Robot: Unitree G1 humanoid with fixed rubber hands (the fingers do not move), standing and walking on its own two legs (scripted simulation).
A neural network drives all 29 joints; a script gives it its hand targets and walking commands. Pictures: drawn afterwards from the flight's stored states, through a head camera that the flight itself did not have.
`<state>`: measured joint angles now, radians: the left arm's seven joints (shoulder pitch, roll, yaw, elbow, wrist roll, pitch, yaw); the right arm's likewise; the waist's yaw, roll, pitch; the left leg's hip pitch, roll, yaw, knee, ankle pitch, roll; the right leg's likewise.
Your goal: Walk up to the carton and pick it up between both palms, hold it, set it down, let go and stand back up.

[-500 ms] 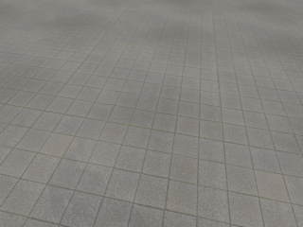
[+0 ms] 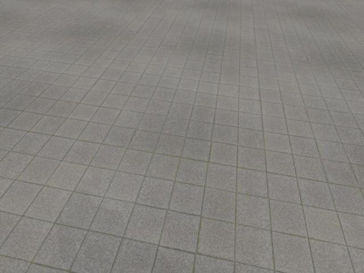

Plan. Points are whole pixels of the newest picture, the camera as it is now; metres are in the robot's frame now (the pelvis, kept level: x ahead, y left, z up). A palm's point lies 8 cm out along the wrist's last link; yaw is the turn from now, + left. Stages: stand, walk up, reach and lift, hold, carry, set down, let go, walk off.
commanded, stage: stand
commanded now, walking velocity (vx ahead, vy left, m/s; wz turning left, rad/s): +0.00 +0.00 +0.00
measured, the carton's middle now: out of the picture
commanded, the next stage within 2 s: walk up in 0.14 s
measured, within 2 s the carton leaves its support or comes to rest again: neither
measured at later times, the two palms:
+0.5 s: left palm out of the picture -0.01 +0.24 -0.15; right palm out of the picture -0.01 -0.25 -0.16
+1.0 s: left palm out of the picture -0.09 +0.21 -0.11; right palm out of the picture -0.06 -0.34 -0.15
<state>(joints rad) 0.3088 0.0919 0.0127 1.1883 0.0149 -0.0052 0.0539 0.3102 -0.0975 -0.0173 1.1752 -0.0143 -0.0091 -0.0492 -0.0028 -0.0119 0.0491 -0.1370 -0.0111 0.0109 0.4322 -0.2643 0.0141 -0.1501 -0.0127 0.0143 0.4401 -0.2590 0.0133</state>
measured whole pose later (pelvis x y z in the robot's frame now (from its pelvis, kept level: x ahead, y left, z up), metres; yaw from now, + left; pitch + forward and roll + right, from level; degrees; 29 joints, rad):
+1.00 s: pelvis -0.15 -0.06 -0.01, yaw +5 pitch -1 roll +2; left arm 0.19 0.22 0.03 0.88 0.00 0.01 0.06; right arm 0.15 -0.32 -0.10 0.97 -0.01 0.11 -0.02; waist -0.01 0.06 0.12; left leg -0.45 -0.09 -0.14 1.31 -0.40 -0.08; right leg -0.32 0.00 -0.10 0.49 -0.15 -0.09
